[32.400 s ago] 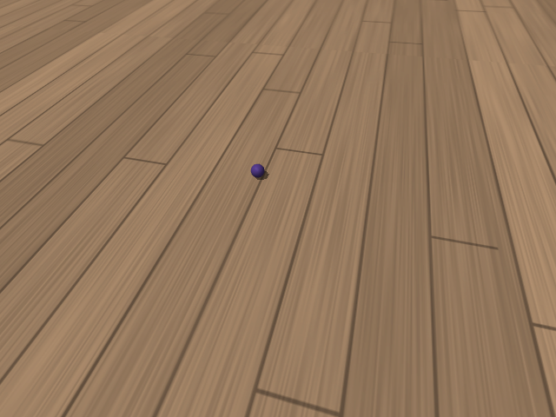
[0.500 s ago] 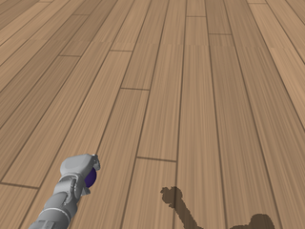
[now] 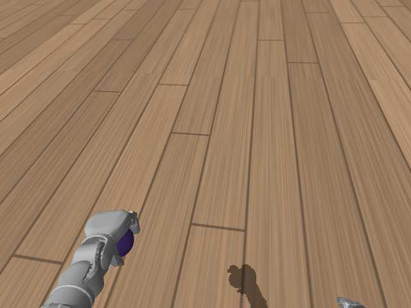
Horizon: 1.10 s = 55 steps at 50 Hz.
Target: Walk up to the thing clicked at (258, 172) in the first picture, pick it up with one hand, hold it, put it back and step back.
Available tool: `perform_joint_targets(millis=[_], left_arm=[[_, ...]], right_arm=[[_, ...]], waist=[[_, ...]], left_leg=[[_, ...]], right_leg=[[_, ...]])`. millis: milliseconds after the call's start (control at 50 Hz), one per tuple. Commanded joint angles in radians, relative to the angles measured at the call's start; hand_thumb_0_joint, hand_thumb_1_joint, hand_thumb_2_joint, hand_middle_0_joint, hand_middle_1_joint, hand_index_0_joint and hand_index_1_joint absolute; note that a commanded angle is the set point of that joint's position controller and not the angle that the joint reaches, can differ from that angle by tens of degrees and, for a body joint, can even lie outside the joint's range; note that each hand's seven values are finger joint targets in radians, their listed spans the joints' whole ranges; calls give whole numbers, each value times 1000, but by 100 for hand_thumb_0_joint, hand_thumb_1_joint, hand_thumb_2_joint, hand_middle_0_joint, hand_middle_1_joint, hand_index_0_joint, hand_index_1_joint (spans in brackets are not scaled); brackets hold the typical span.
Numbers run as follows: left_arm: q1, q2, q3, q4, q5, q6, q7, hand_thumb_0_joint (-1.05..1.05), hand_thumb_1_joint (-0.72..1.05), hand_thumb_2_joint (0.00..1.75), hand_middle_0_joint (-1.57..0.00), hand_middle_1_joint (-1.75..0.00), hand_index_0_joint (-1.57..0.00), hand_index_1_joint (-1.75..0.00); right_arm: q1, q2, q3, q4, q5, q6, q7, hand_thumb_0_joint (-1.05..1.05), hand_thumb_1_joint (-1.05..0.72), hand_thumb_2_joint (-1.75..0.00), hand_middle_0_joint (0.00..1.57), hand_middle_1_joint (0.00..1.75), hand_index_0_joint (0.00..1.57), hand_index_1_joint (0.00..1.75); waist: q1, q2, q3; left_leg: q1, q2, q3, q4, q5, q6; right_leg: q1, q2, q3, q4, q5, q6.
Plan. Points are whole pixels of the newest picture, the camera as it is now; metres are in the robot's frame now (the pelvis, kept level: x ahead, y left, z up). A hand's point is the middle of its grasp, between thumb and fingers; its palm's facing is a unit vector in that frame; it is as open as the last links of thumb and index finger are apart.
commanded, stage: hold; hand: left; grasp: from above
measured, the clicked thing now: (117, 240) +0.31 +0.23 -0.07
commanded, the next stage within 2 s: crouch in 1.32 s
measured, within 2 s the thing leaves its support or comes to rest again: neither
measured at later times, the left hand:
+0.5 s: hand (112, 254) +0.27 +0.22 -0.04, palm faces -0.45 -0.06 -0.89, open 9.1 cm
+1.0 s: hand (112, 253) +0.27 +0.22 -0.03, palm faces -0.46 -0.06 -0.89, open 9.1 cm
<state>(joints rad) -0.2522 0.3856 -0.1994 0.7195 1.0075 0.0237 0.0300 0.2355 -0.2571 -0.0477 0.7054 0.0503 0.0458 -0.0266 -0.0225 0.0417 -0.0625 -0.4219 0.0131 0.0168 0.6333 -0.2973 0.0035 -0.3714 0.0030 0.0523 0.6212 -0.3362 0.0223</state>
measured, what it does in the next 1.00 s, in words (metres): stands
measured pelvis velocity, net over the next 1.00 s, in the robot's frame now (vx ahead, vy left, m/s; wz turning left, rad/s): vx -0.01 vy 0.00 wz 0.00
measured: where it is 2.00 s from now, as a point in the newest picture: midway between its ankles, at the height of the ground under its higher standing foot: outside the picture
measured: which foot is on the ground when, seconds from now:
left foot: down 0.00-1.00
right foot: down 0.00-1.00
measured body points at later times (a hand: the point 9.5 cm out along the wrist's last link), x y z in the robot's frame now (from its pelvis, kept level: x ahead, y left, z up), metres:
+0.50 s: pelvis -0.02 +0.00 +0.01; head -0.01 -0.02 +0.46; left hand +0.29 +0.22 +0.01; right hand +0.12 -0.26 -0.11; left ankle +0.01 +0.12 -0.73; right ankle -0.01 -0.14 -0.73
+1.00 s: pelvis -0.01 +0.00 +0.01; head -0.01 -0.03 +0.46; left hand +0.29 +0.22 +0.02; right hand +0.14 -0.26 -0.10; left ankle +0.01 +0.12 -0.73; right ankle -0.01 -0.14 -0.73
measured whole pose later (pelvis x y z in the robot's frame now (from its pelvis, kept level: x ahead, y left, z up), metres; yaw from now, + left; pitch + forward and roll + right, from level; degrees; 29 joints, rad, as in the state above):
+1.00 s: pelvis -0.01 +0.00 +0.01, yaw +0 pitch +1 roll +0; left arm -0.20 0.39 -0.21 0.60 0.99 0.00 -0.04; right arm 0.18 -0.25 -0.02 0.68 0.07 0.06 -0.05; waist 0.01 0.05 -0.01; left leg -0.30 0.01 0.02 0.50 -0.22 0.00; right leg -0.26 0.00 0.06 0.51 -0.27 0.02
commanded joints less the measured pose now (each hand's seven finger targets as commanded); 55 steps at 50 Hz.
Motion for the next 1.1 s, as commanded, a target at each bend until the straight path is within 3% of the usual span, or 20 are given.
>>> perform_joint_targets(millis=[0,260,440,540,640,660,720,740,780,840,900,940,1080], left_arm=[[-320,213,106,-200,3,-5,49,0,57,82,-88,-88,-93,-84],[-336,222,106,-268,-8,-16,27,0,59,80,-88,-92,-94,-87],[-349,225,104,-303,-8,-14,22,0,57,82,-87,-92,-92,-87],[-300,214,99,-273,-13,-12,8,0,56,82,-88,-89,-92,-85],[-328,226,102,-326,-16,-16,-7,0,52,82,-85,-90,-89,-86],[-343,250,122,-346,-16,-18,-8,0,51,82,-84,-90,-88,-86],[-320,216,96,-325,-22,-17,-19,0,51,80,-84,-91,-89,-86],[-317,240,122,-336,-20,-17,-19,0,52,80,-83,-92,-88,-86],[-278,204,94,-323,-23,-13,-24,0,51,80,-83,-92,-88,-87],[-297,236,118,-313,-12,-17,-23,0,51,83,-84,-91,-88,-87],[-317,222,103,-346,-12,-27,-24,0,51,84,-83,-93,-88,-88],[-311,241,129,-348,-11,-28,-13,0,50,83,-83,-91,-87,-87],[-309,207,97,-297,-8,-20,5,0,52,87,-85,-93,-89,-89]], right_arm=[[-41,-146,-46,-127,2,-39,-14,0,-90,-90,20,30,20,30],[-84,-140,-36,-140,4,-41,-20,0,-91,-90,20,30,20,30],[-105,-139,-32,-141,8,-43,-24,0,-91,-90,20,30,20,30],[-128,-134,-26,-154,10,-45,-25,0,-91,-90,20,30,20,30],[-130,-132,-25,-154,11,-45,-29,0,-91,-90,20,30,20,30],[-129,-131,-24,-155,13,-44,-31,0,-91,-90,20,30,20,30],[-137,-129,-19,-156,15,-43,-33,0,-91,-90,20,30,20,30],[-139,-128,-19,-157,16,-43,-34,0,-91,-90,20,30,20,30],[-148,-124,-18,-163,16,-41,-33,0,-91,-90,20,30,20,30],[-140,-130,-21,-159,15,-38,-34,0,-91,-90,20,30,20,30],[-139,-126,-22,-158,15,-38,-34,0,-91,-90,20,30,20,30],[-141,-127,-24,-157,15,-36,-36,0,-91,-90,20,30,20,30],[-132,-129,-26,-144,13,-34,-33,0,-91,-90,20,30,20,30]], waist=[[4,-3,-228],[11,-13,-214],[17,-1,-217],[24,-16,-172],[20,-14,-202],[28,-6,-217],[22,-27,-178],[29,-18,-185],[29,-13,-165],[27,-21,-175],[30,5,-205],[35,-4,-224],[19,-22,-193]], left_leg=[[210,-18,-4,-85,278,0],[230,-24,2,-130,194,6],[263,-21,5,-151,204,4],[251,-21,1,-172,164,5],[276,-23,6,-169,213,9],[283,-25,11,-168,221,11],[275,-25,10,-178,202,10],[277,-26,12,-182,196,12],[274,-23,12,-190,192,8],[275,-21,8,-187,213,8],[301,-21,6,-185,244,5],[308,-25,10,-178,268,8],[301,-21,9,-182,259,8]], right_leg=[[34,43,-35,-93,266,-31],[57,36,-27,-147,194,-28],[70,36,-28,-164,199,-28],[76,33,-31,-184,157,-29],[93,32,-27,-186,209,-25],[101,30,-24,-189,220,-23],[92,32,-27,-199,197,-24],[97,31,-26,-202,192,-24],[93,33,-29,-203,181,-28],[98,33,-29,-195,202,-28],[106,35,-32,-187,227,-31],[119,33,-31,-190,252,-27],[105,32,-33,-194,250,-27]])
